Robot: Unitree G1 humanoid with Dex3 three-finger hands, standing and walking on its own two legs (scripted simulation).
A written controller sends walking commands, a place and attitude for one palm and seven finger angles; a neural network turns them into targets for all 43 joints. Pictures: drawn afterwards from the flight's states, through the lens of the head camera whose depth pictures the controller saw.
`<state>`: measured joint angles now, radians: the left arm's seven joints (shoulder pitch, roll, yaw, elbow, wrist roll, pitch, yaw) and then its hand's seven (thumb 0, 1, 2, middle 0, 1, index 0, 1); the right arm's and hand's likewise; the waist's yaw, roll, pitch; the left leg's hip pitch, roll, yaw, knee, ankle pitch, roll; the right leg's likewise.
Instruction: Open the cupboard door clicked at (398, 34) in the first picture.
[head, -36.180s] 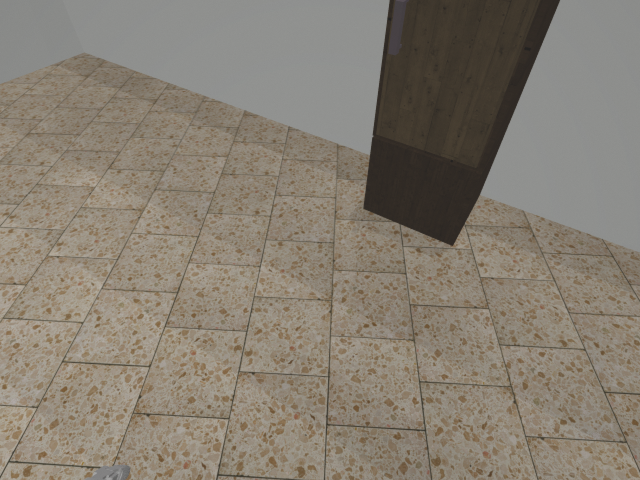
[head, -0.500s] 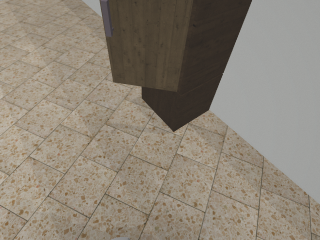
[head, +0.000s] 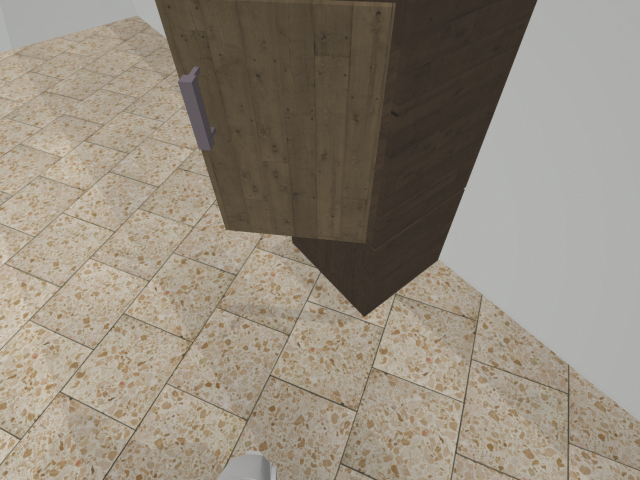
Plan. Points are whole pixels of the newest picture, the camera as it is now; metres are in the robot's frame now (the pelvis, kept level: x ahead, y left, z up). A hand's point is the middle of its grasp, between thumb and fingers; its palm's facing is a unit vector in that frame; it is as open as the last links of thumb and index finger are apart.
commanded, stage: take the last steps up to it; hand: left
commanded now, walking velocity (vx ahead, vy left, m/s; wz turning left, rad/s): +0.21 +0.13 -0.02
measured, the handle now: (201, 109) +0.74 +0.29 +0.05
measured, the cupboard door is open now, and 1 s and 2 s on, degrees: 44 44 44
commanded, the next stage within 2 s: come to a stop and stand still in 0.10 s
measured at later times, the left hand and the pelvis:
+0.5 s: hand (166, 416) +0.23 +0.27 -0.19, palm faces -0.01 -0.98 -0.19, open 7.4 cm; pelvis +0.14 +0.09 -0.01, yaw -3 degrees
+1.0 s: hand (164, 444) +0.19 +0.27 -0.20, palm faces -0.08 -0.98 -0.20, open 7.3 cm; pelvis +0.14 +0.09 -0.02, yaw -4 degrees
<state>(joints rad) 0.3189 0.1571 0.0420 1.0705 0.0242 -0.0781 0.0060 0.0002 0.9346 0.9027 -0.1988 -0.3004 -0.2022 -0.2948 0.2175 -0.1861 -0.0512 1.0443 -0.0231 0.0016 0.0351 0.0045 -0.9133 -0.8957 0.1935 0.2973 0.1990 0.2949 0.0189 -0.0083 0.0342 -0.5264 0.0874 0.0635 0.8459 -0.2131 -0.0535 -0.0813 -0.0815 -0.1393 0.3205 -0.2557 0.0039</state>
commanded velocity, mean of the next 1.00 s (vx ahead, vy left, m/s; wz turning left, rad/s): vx -0.08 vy -0.02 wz -0.01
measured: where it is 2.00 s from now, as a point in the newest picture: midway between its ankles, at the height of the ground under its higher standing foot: outside the picture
